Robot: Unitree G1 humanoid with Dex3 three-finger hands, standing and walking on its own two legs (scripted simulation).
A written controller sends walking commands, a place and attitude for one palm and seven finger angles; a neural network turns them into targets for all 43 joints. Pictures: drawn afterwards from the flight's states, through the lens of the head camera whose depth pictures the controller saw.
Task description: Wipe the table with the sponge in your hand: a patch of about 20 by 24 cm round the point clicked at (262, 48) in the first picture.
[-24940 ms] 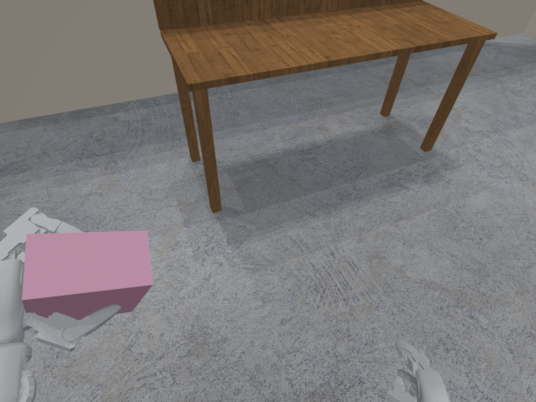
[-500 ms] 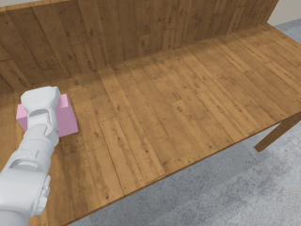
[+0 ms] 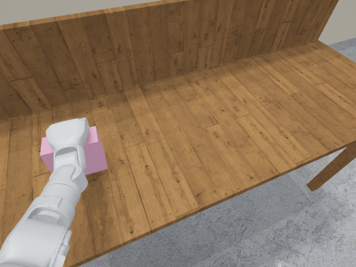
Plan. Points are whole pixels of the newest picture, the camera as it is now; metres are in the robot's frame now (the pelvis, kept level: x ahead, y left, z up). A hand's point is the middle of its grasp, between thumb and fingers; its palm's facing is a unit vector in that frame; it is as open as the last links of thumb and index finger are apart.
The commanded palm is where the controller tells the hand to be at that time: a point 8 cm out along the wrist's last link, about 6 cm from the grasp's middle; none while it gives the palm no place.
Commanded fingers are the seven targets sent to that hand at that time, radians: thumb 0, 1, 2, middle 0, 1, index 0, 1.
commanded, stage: wipe back along the middle lane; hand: left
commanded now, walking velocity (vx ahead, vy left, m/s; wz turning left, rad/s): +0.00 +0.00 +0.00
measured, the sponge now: (78, 158) +0.38 +0.29 -0.02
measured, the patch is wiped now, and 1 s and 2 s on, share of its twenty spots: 0.50 0.55 0.60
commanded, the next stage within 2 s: slide across to the third lane in 1.36 s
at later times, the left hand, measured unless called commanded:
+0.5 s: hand (77, 163) +0.34 +0.26 +0.02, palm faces -0.04 -0.04 -1.00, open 10.5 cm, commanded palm +0.30 +0.24 +0.05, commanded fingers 0.00 0.10 1.30 -1.20 -1.60 -1.20 -1.60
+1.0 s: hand (84, 179) +0.30 +0.23 +0.02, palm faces -0.02 -0.04 -1.00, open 10.5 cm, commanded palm +0.25 +0.21 +0.05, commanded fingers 0.00 0.10 1.30 -1.20 -1.60 -1.20 -1.60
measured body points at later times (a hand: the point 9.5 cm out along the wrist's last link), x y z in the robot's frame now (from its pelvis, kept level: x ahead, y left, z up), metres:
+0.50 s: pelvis +0.01 +0.00 +0.00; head +0.02 -0.01 +0.45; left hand +0.34 +0.26 +0.08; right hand +0.19 -0.23 -0.11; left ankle -0.01 +0.10 -0.73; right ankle -0.02 -0.12 -0.73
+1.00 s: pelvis +0.00 -0.01 +0.00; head +0.00 -0.04 +0.45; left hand +0.30 +0.23 +0.08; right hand +0.21 -0.23 -0.10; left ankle -0.01 +0.10 -0.73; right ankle -0.02 -0.12 -0.73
